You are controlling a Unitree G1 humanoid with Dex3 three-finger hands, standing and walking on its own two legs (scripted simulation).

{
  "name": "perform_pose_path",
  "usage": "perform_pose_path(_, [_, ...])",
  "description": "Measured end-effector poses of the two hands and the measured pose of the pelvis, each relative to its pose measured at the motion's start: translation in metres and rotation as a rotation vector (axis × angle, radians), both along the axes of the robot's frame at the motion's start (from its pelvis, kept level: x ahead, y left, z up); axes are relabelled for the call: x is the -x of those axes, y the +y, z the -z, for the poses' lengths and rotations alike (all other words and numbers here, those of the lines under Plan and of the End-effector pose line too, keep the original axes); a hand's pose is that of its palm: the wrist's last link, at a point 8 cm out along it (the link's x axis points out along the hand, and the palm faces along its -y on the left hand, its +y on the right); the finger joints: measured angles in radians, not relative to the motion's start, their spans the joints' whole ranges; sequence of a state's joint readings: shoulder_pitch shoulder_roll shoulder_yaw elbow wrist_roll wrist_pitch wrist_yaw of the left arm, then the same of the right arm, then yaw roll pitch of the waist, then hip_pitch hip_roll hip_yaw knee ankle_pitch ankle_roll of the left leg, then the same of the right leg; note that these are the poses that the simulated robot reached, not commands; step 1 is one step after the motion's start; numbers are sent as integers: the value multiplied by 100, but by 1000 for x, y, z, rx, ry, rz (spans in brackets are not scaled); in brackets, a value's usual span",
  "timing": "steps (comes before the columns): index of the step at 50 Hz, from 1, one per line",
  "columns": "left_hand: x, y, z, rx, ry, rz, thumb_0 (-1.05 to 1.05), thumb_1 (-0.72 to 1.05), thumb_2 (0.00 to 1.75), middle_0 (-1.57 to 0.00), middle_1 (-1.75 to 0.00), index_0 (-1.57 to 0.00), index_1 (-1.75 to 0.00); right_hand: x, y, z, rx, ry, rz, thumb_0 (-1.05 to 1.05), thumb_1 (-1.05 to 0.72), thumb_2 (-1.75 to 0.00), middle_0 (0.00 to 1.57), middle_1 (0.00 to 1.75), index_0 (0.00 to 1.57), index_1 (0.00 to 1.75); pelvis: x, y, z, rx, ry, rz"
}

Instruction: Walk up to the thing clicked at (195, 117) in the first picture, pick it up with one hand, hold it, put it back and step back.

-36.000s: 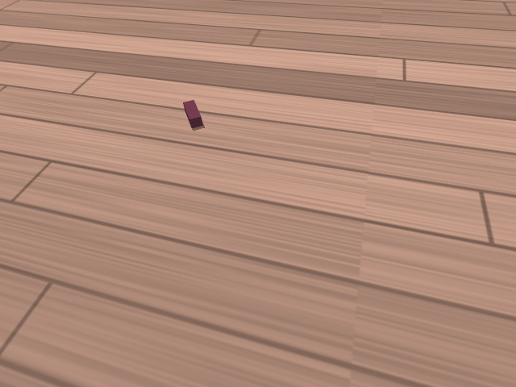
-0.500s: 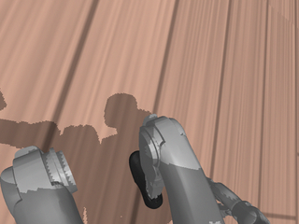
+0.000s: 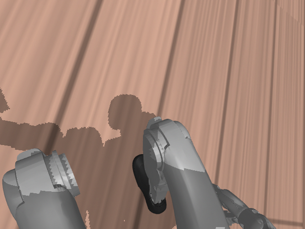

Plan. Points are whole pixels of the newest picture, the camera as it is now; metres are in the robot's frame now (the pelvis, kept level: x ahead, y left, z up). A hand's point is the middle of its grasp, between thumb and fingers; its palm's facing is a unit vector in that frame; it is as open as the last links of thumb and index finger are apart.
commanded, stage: settle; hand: left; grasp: from above
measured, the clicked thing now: out of the picture +0.41 +0.40 -0.26
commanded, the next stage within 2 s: lift in 0.68 s
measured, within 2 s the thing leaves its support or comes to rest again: leaves its support in 0.08 s
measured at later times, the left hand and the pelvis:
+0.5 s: hand out of the picture +0.40 +0.40 -0.14, palm faces -0.46 -0.12 -0.88, open 10.3 cm; pelvis +0.00 +0.00 +0.02, yaw +4 degrees
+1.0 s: hand out of the picture +0.39 +0.40 -0.09, palm faces -0.45 -0.14 -0.88, open 10.3 cm; pelvis -0.01 +0.00 +0.05, yaw +6 degrees
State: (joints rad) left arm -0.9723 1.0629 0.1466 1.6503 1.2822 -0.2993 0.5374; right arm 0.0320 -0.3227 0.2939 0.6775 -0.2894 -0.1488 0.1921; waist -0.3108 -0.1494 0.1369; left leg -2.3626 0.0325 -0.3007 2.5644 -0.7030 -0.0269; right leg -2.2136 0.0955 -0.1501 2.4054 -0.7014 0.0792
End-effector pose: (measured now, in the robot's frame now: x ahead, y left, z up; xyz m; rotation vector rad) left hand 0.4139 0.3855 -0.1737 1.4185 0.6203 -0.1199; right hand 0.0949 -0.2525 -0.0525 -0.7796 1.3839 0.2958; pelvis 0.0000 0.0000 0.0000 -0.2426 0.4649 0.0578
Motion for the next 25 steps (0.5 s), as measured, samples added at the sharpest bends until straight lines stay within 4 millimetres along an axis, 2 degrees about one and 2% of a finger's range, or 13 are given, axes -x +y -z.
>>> perform_pose_path(8, [-1, 3, -15, -11, -37, 14, 1, -6, 59, -60, -69, -66, -64, -9, 1, 2, -11, -19, 22, 0, -91, -90, 20, 30, 21, 30, -1, 0, -2, -1, 17, -9])
perform_pose_path(18, [2, 18, -61, -52, -25, -3, 1, -7, 59, -62, -68, -67, -62, -25, 3, 8, -62, -81, 91, 0, -91, -90, 20, 30, 20, 30, 0, 0, -10, -15, 56, -32])
perform_pose_path(25, [5, 18, -87, -49, 21, 17, 1, -7, 59, -62, -68, -67, -62, -24, 3, 8, -79, -89, 151, 0, -91, -90, 20, 30, 20, 30, 3, -1, -20, -27, 70, -45])
